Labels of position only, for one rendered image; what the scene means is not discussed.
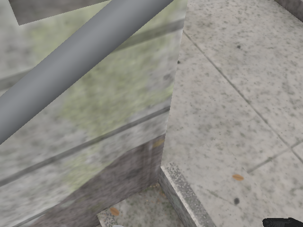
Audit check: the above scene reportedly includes stairs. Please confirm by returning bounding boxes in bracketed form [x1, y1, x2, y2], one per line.
[96, 167, 197, 227]

